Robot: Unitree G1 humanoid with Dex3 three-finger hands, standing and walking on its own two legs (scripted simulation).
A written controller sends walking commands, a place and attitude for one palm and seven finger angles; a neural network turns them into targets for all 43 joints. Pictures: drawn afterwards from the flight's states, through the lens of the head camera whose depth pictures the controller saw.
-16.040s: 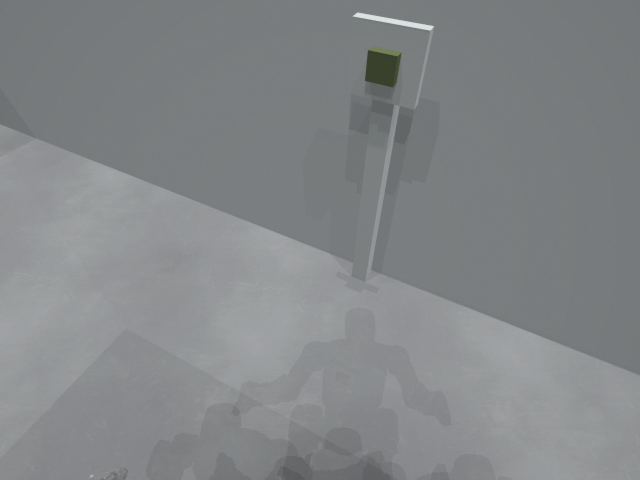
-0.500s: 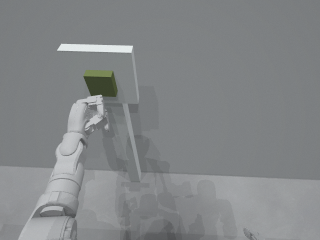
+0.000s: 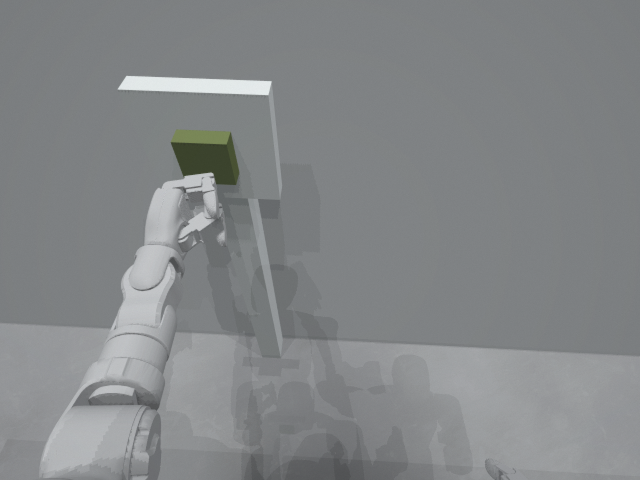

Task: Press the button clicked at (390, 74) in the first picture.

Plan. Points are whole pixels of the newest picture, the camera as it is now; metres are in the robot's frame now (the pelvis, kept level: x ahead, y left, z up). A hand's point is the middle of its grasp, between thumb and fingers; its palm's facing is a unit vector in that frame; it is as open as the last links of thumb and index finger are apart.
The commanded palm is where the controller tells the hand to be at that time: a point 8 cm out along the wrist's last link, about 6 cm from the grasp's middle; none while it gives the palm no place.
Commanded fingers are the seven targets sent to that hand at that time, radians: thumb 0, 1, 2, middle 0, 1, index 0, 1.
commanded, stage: press the button with the knuckle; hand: left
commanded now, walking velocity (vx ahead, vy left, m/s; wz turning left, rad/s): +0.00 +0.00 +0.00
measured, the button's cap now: (207, 156) +0.50 +0.15 +0.12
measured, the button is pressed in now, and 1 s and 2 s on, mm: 0 11 0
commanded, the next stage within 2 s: hold the button down briefly in 0.78 s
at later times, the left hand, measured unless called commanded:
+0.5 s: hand (225, 205) +0.45 +0.13 +0.09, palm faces -0.05 -1.00 -0.01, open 2.9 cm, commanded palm +0.43 +0.19 +0.09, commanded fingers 0.00 0.90 0.90 -1.30 -1.50 -1.30 -1.50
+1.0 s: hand (223, 199) +0.46 +0.13 +0.09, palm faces -0.08 -1.00 -0.02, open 3.0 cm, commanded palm +0.46 +0.19 +0.09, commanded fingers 0.00 0.90 0.90 -1.30 -1.50 -1.30 -1.50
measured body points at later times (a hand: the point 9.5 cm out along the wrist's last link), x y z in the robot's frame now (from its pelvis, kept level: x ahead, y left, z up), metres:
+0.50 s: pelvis +0.00 -0.01 +0.00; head +0.06 -0.01 +0.44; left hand +0.44 +0.18 +0.09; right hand +0.05 -0.27 -0.12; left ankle +0.00 +0.11 -0.71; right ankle +0.00 -0.10 -0.71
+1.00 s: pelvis -0.03 +0.00 -0.02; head +0.05 +0.01 +0.43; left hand +0.46 +0.19 +0.09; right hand -0.01 -0.26 -0.13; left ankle +0.00 +0.11 -0.71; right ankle +0.00 -0.10 -0.71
